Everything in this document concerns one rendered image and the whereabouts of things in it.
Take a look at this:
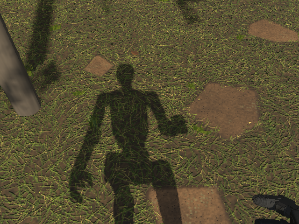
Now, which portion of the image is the robot right hand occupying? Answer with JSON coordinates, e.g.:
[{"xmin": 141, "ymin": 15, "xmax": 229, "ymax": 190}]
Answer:
[{"xmin": 252, "ymin": 194, "xmax": 299, "ymax": 224}]

